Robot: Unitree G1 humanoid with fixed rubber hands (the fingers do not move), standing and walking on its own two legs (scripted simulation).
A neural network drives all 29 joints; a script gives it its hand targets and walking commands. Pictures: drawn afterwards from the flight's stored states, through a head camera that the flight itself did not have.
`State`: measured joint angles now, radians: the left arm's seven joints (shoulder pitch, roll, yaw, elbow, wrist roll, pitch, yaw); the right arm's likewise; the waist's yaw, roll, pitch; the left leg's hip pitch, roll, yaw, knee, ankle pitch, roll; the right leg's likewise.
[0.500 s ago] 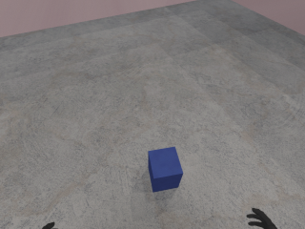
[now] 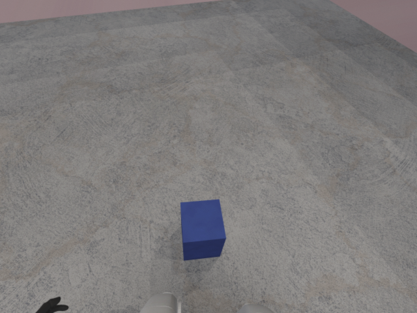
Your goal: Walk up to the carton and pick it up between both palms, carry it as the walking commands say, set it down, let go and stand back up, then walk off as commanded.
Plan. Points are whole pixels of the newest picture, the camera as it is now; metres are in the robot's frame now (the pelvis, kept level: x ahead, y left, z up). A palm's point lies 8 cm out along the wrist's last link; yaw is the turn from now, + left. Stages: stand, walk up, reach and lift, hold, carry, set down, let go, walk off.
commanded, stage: walk up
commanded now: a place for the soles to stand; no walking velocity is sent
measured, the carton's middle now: (201, 230) +0.51 +0.01 -0.63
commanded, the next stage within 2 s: reach and lift in 1.66 s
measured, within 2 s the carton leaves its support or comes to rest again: neither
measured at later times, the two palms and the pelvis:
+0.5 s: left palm (95, 296) +0.16 +0.23 -0.09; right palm (400, 280) +0.20 -0.41 -0.09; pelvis +0.08 -0.09 +0.00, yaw +7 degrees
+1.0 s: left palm (85, 308) +0.13 +0.24 -0.09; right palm (392, 270) +0.22 -0.39 -0.08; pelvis +0.07 -0.09 +0.01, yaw +10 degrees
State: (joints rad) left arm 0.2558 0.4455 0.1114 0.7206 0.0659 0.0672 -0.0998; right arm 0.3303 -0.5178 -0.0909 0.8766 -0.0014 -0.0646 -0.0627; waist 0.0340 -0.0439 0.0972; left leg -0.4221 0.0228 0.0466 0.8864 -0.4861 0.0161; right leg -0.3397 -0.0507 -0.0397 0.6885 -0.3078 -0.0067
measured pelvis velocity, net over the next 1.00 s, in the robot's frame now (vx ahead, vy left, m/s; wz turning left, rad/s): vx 0.07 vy -0.09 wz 0.18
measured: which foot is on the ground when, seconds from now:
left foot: up 0.00-0.02, down 0.04-1.00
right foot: down 0.00-0.04, up 0.06-0.30, down 0.32-1.00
